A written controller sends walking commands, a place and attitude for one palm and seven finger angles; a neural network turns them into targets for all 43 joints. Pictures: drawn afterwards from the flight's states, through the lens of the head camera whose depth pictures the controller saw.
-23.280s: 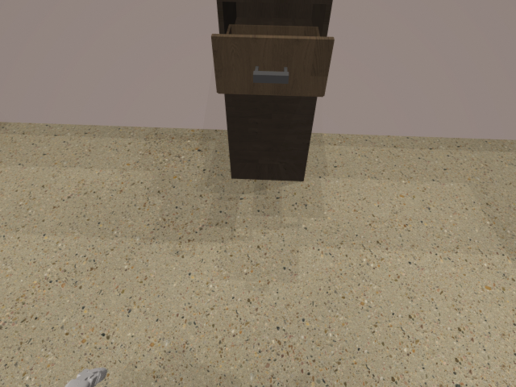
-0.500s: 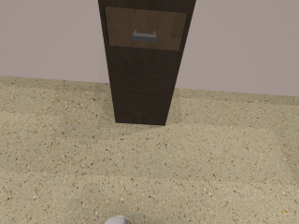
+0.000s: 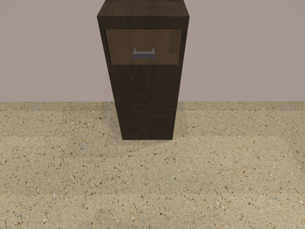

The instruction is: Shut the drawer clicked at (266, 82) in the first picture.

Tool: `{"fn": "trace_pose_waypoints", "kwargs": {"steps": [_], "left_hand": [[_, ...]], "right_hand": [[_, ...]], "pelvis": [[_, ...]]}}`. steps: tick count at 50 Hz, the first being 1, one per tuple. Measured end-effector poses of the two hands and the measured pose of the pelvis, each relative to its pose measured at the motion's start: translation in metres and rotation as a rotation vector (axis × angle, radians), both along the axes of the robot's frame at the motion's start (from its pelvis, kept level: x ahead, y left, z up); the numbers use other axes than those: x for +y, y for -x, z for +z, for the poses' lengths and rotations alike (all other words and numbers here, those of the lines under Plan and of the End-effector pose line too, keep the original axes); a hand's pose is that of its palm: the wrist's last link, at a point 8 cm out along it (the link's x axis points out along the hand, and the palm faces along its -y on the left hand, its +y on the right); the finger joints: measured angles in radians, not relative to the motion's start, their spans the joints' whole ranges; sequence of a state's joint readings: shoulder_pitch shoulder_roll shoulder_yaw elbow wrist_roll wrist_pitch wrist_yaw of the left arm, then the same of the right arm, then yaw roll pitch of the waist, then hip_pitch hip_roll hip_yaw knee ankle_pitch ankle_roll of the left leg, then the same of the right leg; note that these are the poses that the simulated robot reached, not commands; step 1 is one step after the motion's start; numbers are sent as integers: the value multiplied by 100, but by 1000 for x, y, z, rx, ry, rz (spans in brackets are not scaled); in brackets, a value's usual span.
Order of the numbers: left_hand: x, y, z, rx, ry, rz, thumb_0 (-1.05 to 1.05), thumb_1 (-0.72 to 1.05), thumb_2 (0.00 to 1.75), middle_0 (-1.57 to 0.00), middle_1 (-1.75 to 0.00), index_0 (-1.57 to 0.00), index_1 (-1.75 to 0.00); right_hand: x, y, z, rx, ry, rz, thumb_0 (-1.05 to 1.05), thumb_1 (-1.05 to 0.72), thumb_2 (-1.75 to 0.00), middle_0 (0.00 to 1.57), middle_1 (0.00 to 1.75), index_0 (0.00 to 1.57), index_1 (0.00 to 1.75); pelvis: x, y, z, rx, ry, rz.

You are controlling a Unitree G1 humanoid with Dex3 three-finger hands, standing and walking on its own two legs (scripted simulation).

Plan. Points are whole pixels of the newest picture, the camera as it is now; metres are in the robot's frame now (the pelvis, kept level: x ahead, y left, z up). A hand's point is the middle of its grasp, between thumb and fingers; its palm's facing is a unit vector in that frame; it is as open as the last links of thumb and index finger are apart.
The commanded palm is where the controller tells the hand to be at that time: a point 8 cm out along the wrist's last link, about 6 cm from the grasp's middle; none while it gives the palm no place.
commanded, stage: let the arm hang, fingers relaxed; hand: left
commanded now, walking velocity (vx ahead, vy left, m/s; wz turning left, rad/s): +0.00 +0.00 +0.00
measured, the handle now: (144, 52) +0.87 +0.09 +0.02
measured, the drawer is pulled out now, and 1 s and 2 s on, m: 0.00 0.00 0.00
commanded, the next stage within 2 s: look to check the result in 0.22 s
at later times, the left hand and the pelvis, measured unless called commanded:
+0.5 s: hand out of the picture +0.01 +0.15 -0.18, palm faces +0.04 -0.98 -0.19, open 7.4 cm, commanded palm none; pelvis +0.02 -0.02 +0.00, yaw +0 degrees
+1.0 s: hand out of the picture +0.03 +0.14 -0.17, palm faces +0.04 -0.98 -0.19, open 7.4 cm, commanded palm none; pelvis +0.03 -0.03 +0.00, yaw +0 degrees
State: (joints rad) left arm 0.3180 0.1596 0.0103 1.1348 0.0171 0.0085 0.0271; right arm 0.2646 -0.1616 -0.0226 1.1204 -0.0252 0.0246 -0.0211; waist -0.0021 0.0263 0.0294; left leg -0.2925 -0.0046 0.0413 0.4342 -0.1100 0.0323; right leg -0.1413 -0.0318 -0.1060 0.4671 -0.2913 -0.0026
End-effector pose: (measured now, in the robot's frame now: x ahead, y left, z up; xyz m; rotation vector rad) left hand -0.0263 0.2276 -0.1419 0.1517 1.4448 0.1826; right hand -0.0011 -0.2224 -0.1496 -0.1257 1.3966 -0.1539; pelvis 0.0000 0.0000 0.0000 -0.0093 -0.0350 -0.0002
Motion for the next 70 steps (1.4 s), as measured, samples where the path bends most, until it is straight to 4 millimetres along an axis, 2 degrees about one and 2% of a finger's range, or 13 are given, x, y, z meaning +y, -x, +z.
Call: {"fn": "trace_pose_waypoints", "kwargs": {"steps": [8,15,23,29,40,53,70], "left_hand": [[-20,-30,-5,-44,40,-18,0,91,90,-20,-30,-20,-30],[-27,-34,-4,-26,36,-10,0,91,90,-20,-30,-20,-30],[-30,-28,-3,11,24,9,0,91,90,-20,-30,-20,-30],[-34,-27,-2,22,24,19,0,91,90,-20,-30,-19,-30],[-41,-35,-3,8,33,15,0,91,90,-20,-30,-20,-30],[-35,-50,-2,-26,19,-4,0,91,90,-20,-30,-20,-30],[-19,-58,1,-39,-2,-22,0,91,90,-20,-30,-20,-30]], "right_hand": [[2,12,1,48,-6,-23,0,-91,-90,20,30,20,30],[5,14,0,79,-26,-30,0,-91,-90,20,30,20,30],[4,0,-2,74,-34,-24,0,-91,-90,20,30,20,30],[-5,-12,-2,63,-19,-13,1,-91,-90,20,30,20,30],[-20,-31,2,24,11,-5,1,-92,-90,20,30,20,30],[-26,-37,4,7,16,-7,0,-91,-90,20,30,20,30],[-29,-36,6,10,32,-7,0,-91,-90,20,30,20,30]], "pelvis": [[-6,-7,0,6,-3,1],[-11,-14,1,6,-4,1],[-16,-23,1,4,-5,1],[-18,-28,1,1,-7,1],[-24,-33,2,-4,-8,-3],[-26,-35,3,-9,-7,-9],[-22,-33,4,-11,-5,-13]]}}
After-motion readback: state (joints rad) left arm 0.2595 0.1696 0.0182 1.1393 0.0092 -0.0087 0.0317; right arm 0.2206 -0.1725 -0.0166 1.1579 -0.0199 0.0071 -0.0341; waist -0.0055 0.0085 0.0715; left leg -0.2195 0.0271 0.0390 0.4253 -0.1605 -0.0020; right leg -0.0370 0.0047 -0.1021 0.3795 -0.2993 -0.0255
